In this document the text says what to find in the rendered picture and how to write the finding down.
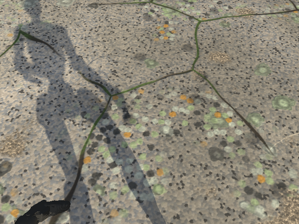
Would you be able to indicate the left robot hand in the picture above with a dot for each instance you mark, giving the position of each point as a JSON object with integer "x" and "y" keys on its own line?
{"x": 42, "y": 210}

